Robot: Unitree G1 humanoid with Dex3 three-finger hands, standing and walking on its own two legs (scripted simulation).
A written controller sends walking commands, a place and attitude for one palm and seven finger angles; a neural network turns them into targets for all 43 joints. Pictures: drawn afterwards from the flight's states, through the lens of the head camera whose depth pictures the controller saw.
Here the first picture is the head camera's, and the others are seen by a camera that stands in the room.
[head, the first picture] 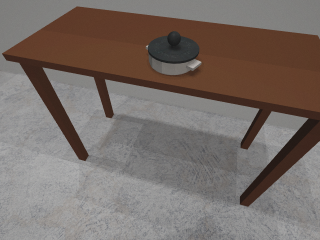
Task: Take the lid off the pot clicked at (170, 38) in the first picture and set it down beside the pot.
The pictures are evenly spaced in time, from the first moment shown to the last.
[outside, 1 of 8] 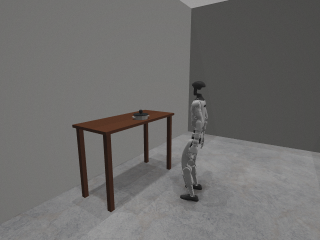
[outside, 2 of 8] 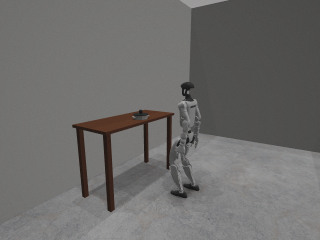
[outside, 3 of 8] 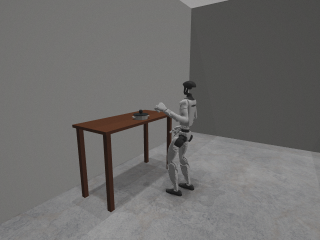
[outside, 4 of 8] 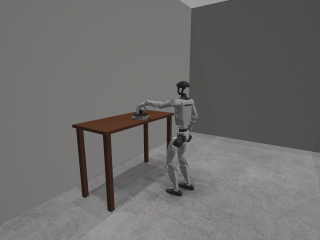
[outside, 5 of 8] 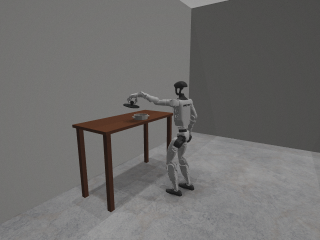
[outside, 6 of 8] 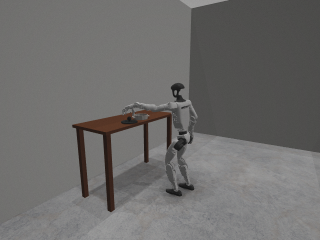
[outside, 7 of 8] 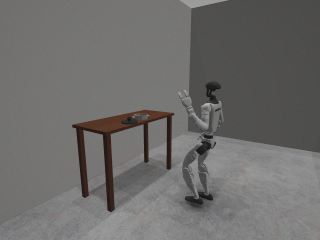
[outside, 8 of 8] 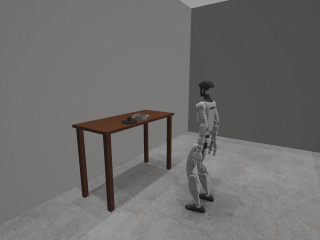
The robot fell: no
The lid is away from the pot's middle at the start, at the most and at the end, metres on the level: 0.00 0.25 0.24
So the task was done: yes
